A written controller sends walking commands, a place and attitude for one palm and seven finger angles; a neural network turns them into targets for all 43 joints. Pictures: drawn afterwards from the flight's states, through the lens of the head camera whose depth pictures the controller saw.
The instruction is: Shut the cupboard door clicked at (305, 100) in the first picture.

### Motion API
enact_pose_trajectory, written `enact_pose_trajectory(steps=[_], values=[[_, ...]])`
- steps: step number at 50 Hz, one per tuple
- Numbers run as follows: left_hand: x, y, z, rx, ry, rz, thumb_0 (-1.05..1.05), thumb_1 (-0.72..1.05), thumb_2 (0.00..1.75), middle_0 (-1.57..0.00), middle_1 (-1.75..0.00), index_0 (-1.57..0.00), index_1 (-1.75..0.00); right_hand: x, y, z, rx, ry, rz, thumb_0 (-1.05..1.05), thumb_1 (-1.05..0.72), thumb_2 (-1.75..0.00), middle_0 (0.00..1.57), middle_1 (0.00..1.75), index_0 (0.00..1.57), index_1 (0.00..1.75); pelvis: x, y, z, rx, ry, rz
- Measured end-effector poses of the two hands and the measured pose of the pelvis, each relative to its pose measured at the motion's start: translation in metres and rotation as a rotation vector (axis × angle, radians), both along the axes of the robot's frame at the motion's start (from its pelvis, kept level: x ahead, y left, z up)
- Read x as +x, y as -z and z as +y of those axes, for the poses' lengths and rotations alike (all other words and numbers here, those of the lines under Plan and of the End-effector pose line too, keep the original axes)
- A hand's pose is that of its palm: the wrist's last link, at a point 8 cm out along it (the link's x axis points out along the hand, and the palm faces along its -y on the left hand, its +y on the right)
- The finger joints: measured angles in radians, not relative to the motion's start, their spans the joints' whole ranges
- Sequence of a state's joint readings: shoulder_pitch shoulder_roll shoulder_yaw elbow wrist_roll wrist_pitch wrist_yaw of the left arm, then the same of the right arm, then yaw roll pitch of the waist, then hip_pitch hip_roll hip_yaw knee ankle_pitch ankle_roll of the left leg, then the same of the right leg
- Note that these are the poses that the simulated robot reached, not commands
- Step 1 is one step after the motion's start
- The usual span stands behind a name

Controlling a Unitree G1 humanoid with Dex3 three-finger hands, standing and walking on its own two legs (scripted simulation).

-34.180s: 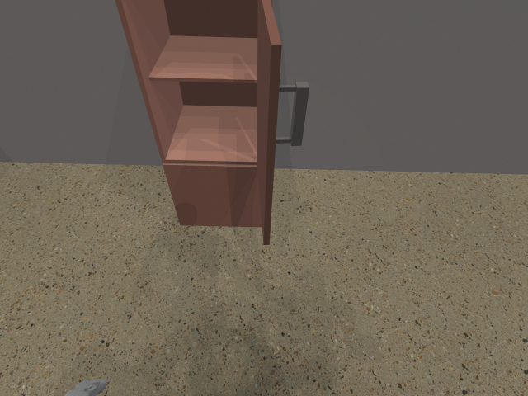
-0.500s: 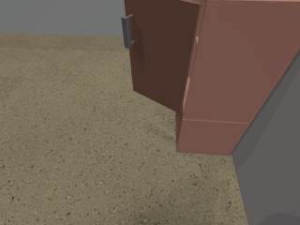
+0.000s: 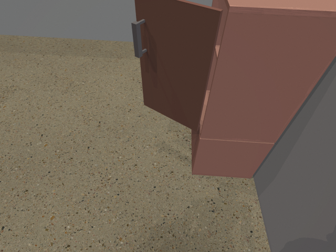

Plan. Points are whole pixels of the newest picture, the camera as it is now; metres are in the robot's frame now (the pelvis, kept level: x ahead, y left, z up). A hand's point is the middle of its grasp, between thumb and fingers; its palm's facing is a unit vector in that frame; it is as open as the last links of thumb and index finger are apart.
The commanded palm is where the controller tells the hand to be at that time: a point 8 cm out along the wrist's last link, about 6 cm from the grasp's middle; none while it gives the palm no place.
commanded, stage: look to check the result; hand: left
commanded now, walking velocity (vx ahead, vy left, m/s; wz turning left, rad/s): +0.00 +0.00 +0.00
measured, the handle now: (140, 38) +0.90 +0.16 +0.07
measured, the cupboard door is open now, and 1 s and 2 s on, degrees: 59 59 59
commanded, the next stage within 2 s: walk to a spot facing it in 0.54 s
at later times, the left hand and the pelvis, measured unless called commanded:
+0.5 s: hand out of the picture +0.07 +0.22 -0.16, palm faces -0.01 -0.95 -0.30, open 7.4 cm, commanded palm none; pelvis +0.02 +0.00 +0.00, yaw +0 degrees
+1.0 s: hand out of the picture +0.05 +0.21 -0.18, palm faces +0.14 -0.96 -0.25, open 7.4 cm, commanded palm none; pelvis +0.01 +0.00 -0.01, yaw +8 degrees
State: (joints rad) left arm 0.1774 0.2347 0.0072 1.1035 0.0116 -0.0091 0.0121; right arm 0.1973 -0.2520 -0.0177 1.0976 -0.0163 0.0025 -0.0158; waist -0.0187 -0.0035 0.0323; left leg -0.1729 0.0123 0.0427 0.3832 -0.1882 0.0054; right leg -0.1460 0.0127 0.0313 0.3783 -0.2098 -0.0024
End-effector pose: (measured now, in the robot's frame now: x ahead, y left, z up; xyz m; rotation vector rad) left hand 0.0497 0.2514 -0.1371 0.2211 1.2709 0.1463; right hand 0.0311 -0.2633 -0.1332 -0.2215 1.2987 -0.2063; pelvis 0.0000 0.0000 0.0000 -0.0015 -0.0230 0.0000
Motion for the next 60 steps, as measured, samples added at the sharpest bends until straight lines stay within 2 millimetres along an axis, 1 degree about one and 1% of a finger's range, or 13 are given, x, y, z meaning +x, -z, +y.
enact_pose_trajectory(steps=[12, 18, 30, 37, 40, 44, 48, 52, 55, 57, 60], values=[[0.004, -0.007, 0.016, 0.048, -0.012, 0.033, 0.00, 0.90, 0.90, -0.20, -0.30, -0.20, -0.30, 0.022, 0.000, -0.005, -0.003, -0.018, 0.000, 0.01, -0.90, -0.89, 0.20, 0.30, 0.21, 0.30, 0.012, -0.001, -0.002, 0.001, -0.001, 0.004], [0.008, -0.009, 0.020, 0.063, -0.014, 0.039, 0.00, 0.90, 0.90, -0.20, -0.30, -0.20, -0.30, 0.032, 0.000, -0.007, -0.002, -0.023, -0.003, 0.01, -0.90, -0.89, 0.20, 0.30, 0.21, 0.30, 0.018, -0.002, -0.003, 0.001, -0.001, 0.005], [0.025, -0.009, 0.014, 0.054, -0.007, 0.012, 0.00, 0.90, 0.90, -0.20, -0.30, -0.20, -0.30, 0.046, -0.004, -0.015, -0.018, -0.026, -0.023, 0.01, -0.90, -0.89, 0.20, 0.30, 0.21, 0.30, 0.026, -0.002, -0.006, 0.003, 0.000, 0.003], [0.032, -0.008, 0.010, 0.048, -0.008, -0.003, 0.00, 0.90, 0.90, -0.20, -0.30, -0.20, -0.30, 0.047, -0.004, -0.018, -0.022, -0.028, -0.020, 0.01, -0.90, -0.89, 0.20, 0.30, 0.21, 0.30, 0.028, -0.002, -0.008, 0.004, -0.009, 0.003], [0.031, -0.006, 0.007, 0.047, -0.027, -0.009, 0.00, 0.90, 0.90, -0.20, -0.30, -0.20, -0.30, 0.045, -0.001, -0.015, -0.014, -0.034, -0.004, 0.01, -0.90, -0.89, 0.20, 0.30, 0.20, 0.30, 0.027, 0.000, -0.009, 0.006, -0.027, 0.006], [0.021, -0.001, 0.001, 0.035, -0.067, -0.015, 0.00, 0.90, 0.90, -0.20, -0.30, -0.20, -0.30, 0.040, 0.007, -0.004, 0.012, -0.052, 0.029, 0.01, -0.91, -0.89, 0.20, 0.30, 0.20, 0.30, 0.023, 0.004, -0.009, 0.002, -0.061, 0.005], [0.000, 0.008, 0.002, 0.017, -0.128, -0.018, 0.00, 0.90, 0.90, -0.20, -0.30, -0.20, -0.30, 0.038, 0.014, 0.011, 0.025, -0.083, 0.063, 0.01, -0.91, -0.89, 0.20, 0.30, 0.20, 0.30, 0.017, 0.010, -0.004, -0.010, -0.118, -0.011], [-0.027, 0.023, 0.009, -0.009, -0.192, 0.004, 0.00, 0.90, 0.90, -0.20, -0.30, -0.20, -0.30, 0.043, 0.013, 0.030, 0.027, -0.122, 0.066, 0.01, -0.91, -0.89, 0.20, 0.30, 0.20, 0.30, 0.012, 0.015, 0.008, -0.010, -0.178, -0.023], [-0.045, 0.037, 0.020, -0.024, -0.241, 0.026, 0.00, 0.90, 0.90, -0.20, -0.30, -0.20, -0.30, 0.048, 0.019, 0.043, 0.015, -0.172, 0.046, 0.01, -0.91, -0.89, 0.20, 0.30, 0.20, 0.30, 0.006, 0.026, 0.019, -0.013, -0.215, -0.015], [-0.055, 0.036, 0.026, -0.022, -0.260, 0.046, 0.00, 0.90, 0.90, -0.20, -0.30, -0.20, -0.30, 0.048, 0.017, 0.050, 0.016, -0.194, 0.048, 0.01, -0.91, -0.89, 0.20, 0.30, 0.21, 0.30, 0.001, 0.024, 0.022, -0.006, -0.220, -0.010], [-0.064, 0.025, 0.032, -0.015, -0.285, 0.050, 0.01, 0.90, 0.90, -0.20, -0.30, -0.20, -0.30, 0.049, 0.011, 0.057, 0.019, -0.229, 0.057, 0.01, -0.90, -0.89, 0.20, 0.30, 0.21, 0.30, -0.004, 0.016, 0.023, -0.016, -0.248, 0.012]])
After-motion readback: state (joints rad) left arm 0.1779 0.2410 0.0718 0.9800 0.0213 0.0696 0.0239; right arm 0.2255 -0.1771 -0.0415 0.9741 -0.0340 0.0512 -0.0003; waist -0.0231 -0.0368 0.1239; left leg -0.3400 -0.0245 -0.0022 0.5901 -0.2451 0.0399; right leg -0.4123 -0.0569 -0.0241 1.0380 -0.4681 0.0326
